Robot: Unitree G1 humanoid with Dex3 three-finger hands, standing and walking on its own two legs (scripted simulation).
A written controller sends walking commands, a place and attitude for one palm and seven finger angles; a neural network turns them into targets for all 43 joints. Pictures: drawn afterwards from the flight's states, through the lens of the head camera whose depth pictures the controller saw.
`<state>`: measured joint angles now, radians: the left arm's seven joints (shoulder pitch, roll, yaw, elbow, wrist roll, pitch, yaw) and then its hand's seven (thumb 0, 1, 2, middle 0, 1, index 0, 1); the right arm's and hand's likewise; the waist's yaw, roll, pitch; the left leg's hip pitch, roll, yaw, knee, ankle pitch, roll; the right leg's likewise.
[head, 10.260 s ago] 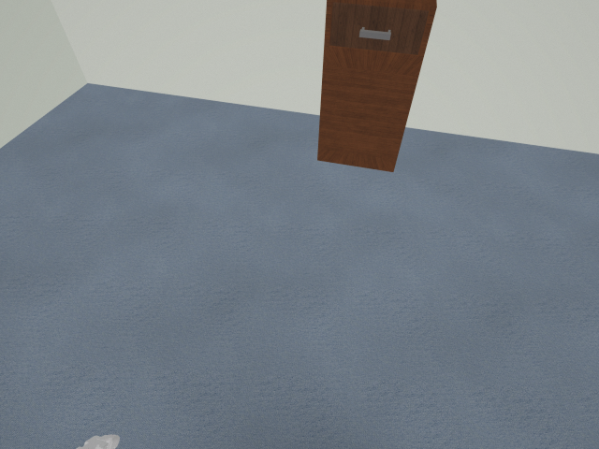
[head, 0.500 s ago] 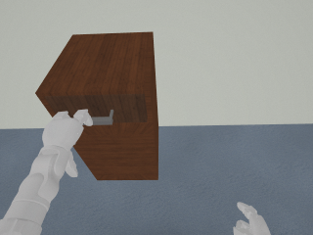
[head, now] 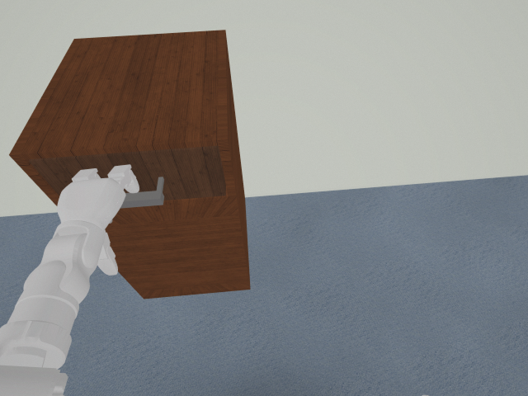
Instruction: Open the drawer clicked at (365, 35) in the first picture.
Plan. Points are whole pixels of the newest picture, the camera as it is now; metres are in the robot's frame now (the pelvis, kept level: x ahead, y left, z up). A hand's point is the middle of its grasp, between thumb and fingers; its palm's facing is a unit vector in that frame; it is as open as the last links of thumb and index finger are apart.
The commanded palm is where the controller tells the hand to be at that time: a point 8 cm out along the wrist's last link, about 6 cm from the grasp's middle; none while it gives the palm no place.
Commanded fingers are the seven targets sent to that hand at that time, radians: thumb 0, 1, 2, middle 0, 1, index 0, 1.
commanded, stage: move the hooked fingers above the handle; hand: left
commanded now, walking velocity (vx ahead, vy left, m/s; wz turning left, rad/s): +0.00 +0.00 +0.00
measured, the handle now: (134, 191) +0.51 +0.30 -0.06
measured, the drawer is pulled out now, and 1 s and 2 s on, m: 0.00 0.00 0.00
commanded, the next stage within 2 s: lower the fingers behind the handle in 1.50 s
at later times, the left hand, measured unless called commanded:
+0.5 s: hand (115, 204) +0.43 +0.29 +0.00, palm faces -0.10 -0.03 -0.99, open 13.8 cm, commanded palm +0.43 +0.29 +0.06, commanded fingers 0.00 -0.50 0.30 -0.30 -1.20 -0.30 -1.20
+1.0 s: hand (119, 196) +0.46 +0.30 -0.01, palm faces -0.09 -0.05 -0.99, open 13.8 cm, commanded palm +0.45 +0.29 +0.05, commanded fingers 0.00 -0.50 0.30 -0.30 -1.20 -0.30 -1.20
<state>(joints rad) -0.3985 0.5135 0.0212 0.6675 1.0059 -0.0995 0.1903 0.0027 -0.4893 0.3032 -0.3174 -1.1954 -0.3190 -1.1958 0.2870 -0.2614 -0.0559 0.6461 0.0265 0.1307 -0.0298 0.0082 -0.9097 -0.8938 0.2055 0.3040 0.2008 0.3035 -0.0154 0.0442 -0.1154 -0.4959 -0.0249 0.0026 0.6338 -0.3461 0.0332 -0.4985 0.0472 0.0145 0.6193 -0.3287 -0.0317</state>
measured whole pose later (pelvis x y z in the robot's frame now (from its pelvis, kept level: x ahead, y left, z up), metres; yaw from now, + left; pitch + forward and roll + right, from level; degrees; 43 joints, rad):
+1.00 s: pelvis -0.01 +0.03 -0.02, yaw -2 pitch +21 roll -3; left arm -0.72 0.61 0.09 1.05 1.09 -0.15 0.29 0.00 -0.49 0.30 -0.32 -1.20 -0.32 -1.20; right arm 0.39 -0.26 -0.04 0.69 -0.02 0.17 -0.01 0.00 -0.91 -0.89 0.21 0.30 0.20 0.30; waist -0.12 0.05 -0.16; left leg -0.79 -0.01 0.01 0.83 -0.41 0.06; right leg -0.76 0.06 0.02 0.74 -0.36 0.00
